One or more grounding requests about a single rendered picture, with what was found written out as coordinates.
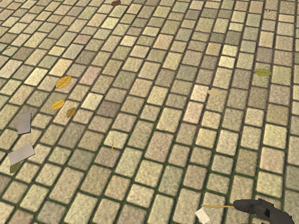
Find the right robot hand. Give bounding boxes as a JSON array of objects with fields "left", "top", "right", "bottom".
[{"left": 233, "top": 198, "right": 294, "bottom": 224}]

